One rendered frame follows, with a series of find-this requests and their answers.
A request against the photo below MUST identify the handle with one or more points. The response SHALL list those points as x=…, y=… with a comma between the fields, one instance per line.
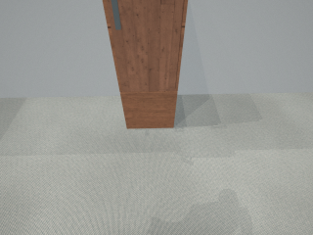
x=116, y=16

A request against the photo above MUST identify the cupboard door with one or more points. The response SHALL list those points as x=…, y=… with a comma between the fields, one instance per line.
x=147, y=45

